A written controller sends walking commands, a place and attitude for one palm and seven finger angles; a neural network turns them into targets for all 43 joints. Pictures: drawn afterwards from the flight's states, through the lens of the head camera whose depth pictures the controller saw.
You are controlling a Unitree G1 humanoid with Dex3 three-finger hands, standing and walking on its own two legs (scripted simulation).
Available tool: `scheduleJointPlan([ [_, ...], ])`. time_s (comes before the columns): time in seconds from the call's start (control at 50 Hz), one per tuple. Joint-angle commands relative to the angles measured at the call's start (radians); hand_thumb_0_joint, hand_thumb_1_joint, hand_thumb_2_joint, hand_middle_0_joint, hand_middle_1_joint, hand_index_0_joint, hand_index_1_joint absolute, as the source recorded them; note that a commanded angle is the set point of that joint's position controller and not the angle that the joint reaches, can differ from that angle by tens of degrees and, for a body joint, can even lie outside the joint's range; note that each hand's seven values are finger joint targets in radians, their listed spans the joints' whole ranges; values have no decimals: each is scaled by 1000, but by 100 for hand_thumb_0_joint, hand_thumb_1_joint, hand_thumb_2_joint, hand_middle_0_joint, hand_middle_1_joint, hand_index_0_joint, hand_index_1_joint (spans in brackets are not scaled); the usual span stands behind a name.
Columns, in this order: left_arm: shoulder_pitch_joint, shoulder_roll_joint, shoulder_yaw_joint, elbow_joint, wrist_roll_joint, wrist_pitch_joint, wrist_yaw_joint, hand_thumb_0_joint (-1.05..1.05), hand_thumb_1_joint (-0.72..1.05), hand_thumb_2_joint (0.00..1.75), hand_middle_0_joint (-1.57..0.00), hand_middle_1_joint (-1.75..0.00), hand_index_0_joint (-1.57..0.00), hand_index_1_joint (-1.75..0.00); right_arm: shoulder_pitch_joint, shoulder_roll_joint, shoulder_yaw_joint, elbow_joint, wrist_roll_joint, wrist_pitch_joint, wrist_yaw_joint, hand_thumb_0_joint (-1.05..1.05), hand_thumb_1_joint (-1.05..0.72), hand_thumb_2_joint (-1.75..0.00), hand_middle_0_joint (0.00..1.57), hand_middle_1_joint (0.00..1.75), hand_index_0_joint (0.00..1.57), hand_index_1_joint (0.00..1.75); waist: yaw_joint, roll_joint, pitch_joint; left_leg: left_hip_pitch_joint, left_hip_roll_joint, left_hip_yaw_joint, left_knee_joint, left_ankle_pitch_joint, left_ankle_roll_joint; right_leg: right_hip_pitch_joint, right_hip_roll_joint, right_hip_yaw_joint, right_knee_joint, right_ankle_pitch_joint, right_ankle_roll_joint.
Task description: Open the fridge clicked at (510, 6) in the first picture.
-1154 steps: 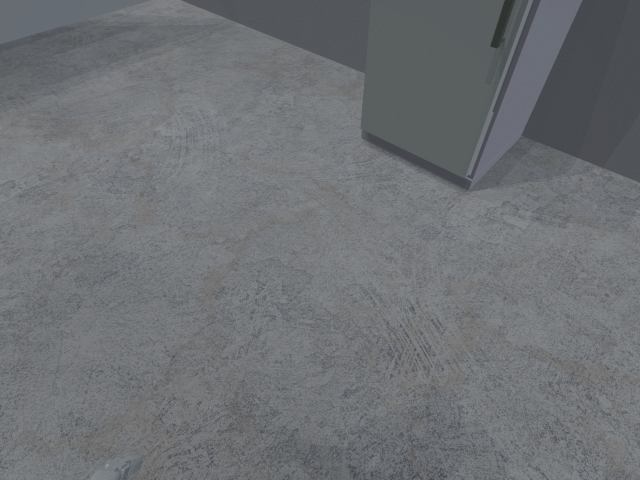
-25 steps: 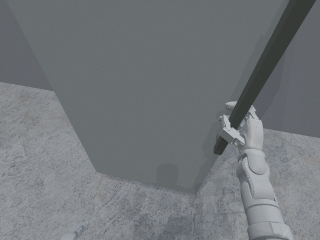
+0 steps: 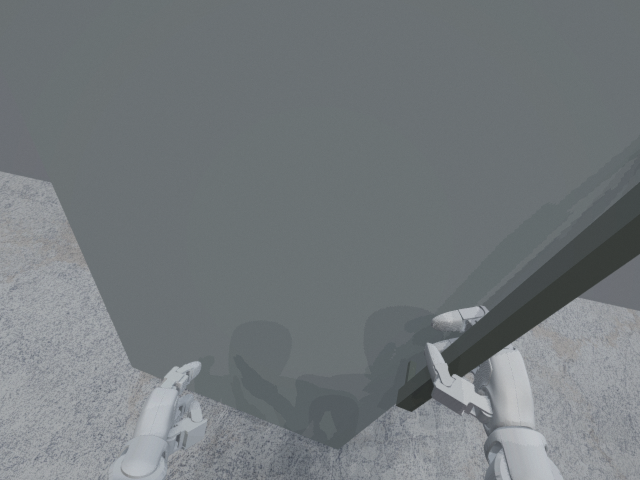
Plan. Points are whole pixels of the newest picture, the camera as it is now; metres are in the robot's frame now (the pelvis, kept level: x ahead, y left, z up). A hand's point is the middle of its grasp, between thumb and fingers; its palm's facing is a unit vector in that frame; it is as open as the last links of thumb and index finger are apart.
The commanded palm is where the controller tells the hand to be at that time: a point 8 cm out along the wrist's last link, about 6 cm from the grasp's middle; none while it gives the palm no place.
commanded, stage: walk backward, drawing the door open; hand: right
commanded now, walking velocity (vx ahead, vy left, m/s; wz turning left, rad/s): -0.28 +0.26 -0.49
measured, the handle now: (492, 313) +0.28 -0.13 +0.15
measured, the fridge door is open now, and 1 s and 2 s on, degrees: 11 46 85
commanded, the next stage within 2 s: stop walking and hold the door back in 1.60 s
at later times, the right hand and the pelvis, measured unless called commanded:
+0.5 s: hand out of the picture +0.12 -0.03 +0.07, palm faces +0.42 +0.88 -0.22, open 6.3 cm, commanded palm +0.06 -0.06 +0.07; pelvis -0.09 +0.19 -0.01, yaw -17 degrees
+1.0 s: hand out of the picture -0.03 +0.11 +0.07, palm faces +0.77 +0.58 -0.28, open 6.2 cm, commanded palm -0.08 +0.11 +0.07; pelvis -0.09 +0.42 -0.01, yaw -40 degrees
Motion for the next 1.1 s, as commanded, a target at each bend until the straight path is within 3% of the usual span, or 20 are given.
scheduleJointPlan([
  [0.0,-64,59,47,-148,-17,-57,25,0,90,90,-20,-30,-20,-30,27,-77,-102,-98,-45,-71,-3,0,-90,-90,45,140,45,140,-56,577,-224,297,261,-177,-105,1201,-279,-294,110,1,480,-221,-46],
  [0.04,-65,46,43,-125,-7,-68,30,0,90,90,-20,-30,-20,-30,-4,-57,-90,-112,-60,-97,12,0,-90,-90,45,140,45,140,-35,511,-253,272,252,-104,-119,1118,-332,-284,108,-3,514,-202,-42],
  [0.12,-75,32,37,-70,-11,-63,45,0,90,90,-20,-30,-20,-30,-38,-36,-78,-107,-62,-107,2,0,-90,-90,45,140,45,140,-11,281,-278,204,227,-34,-197,662,-170,-199,69,-114,375,-170,-28],
  [0.18,5,40,43,-36,-22,-88,43,0,90,90,-20,-30,-20,-30,-106,-50,-68,-163,-71,-114,-8,0,-90,-90,45,140,45,140,55,282,-228,59,73,115,-168,673,-373,39,69,-229,-2,-55,-49],
  [0.2,28,62,50,-19,-26,-99,43,0,90,90,-20,-30,-20,-30,-124,-57,-60,-160,-57,-120,-13,0,-90,-90,45,140,45,140,103,110,-210,-31,-13,151,153,606,-462,166,-25,-151,-309,146,-89],
  [0.22,-16,84,50,-74,3,-116,36,0,90,90,-20,-30,-20,-30,-126,-49,-57,-191,-44,-143,-17,0,-90,-90,45,140,45,140,81,-235,-178,-275,-44,-34,753,-124,-393,170,-356,281,-417,348,-226],
  [0.24,-93,71,44,-107,58,-122,33,0,90,90,-20,-30,-20,-30,-47,-70,-83,-171,-96,-147,-40,0,-90,-90,45,140,45,140,-21,-107,-188,-185,58,-329,1078,-273,-209,-131,-589,651,-264,378,-316],
  [0.28,-151,110,88,-81,26,-103,13,0,90,90,-20,-30,-20,-30,-57,-96,-115,-251,-98,-111,-37,0,-90,-90,45,140,45,140,-32,127,-71,-195,86,-381,823,-209,-139,-249,-489,425,-267,192,-273],
  [0.38,-30,103,78,-24,12,-191,36,0,90,90,-20,-30,-20,-30,-140,-41,-71,-222,-70,-94,-48,0,-90,-90,45,140,45,140,-18,-55,-90,104,-38,-10,73,-204,-158,-305,-164,163,-245,-167,-86],
  [0.44,-20,93,92,3,0,-201,30,0,90,90,-20,-30,-20,-30,-162,-99,-121,-274,-73,-138,-42,0,-90,-90,45,140,45,140,3,-183,-131,156,-32,12,-157,-167,-156,-256,-45,107,-166,-168,-39],
  [0.5,-35,24,94,30,-17,-202,28,0,90,90,-20,-30,-20,-30,-173,-220,-234,-316,-61,-150,-52,0,-90,-90,45,140,45,140,5,249,-211,-32,272,-149,-274,-95,-4,-203,94,-86,434,-130,46],
  [0.56,-99,42,95,36,7,-240,69,0,90,90,-20,-30,-20,-30,-189,-178,-217,-215,-75,-132,-35,0,-90,-90,45,140,45,140,-45,327,-129,-6,382,-223,-178,247,113,-391,18,-3,796,-265,9],
  [0.68,17,51,78,42,24,-248,99,0,90,90,-20,-30,-20,-30,-129,-136,-201,-224,-49,-190,-20,0,-90,-90,45,140,45,140,32,253,-213,39,217,22,224,457,-34,-14,-24,-80,-88,120,-24],
  [0.72,42,120,99,21,41,-254,85,0,90,90,-20,-30,-20,-30,-138,-120,-154,-288,-56,-204,-14,0,-90,-90,45,140,45,140,5,-102,-247,-466,54,-44,599,-366,-179,404,-506,581,-142,1099,-221],
  [0.74,29,117,85,35,55,-249,64,0,90,90,-20,-30,-20,-30,-125,-147,-171,-315,-100,-218,-15,0,-90,-90,45,140,45,140,-2,-3,-253,-497,82,-169,662,-346,-180,399,-553,605,-111,1096,-290],
  [0.86,-25,107,101,20,22,-238,42,0,90,90,-20,-30,-20,-30,-134,-126,-207,-275,-67,-145,-20,0,-90,-90,45,140,45,140,-22,-127,-125,-65,93,-142,366,-63,-172,-157,-267,142,-147,307,-123],
  [0.94,-61,102,86,-21,-10,-230,42,0,90,90,-20,-30,-20,-30,-153,-182,-270,-255,-52,-123,-44,0,-90,-90,45,140,45,140,-33,-183,-96,211,-4,-6,143,-102,-189,-434,-176,128,-160,-244,-101],
  [0.98,-61,69,85,-6,-17,-225,37,0,90,90,-20,-30,-20,-30,-138,-224,-311,-258,-60,-119,-54,0,-90,-90,45,140,45,140,-37,4,-109,203,60,-55,-83,-138,-173,-444,-48,63,69,-300,-44],
  [1.02,-98,21,90,-12,-12,-232,43,0,90,90,-20,-30,-20,-30,-143,-323,-381,-288,-63,-116,-61,0,-90,-90,45,140,45,140,-54,489,-102,-105,425,-473,-376,-361,4,-413,87,-29,822,-330,24],
  [1.08,-76,34,107,20,19,-200,53,0,90,90,-20,-30,-20,-30,-147,-306,-372,-193,-70,-134,-34,0,-90,-90,45,140,45,140,-6,366,-94,-111,382,-287,-355,-400,-8,-400,28,-17,1044,-171,47],
])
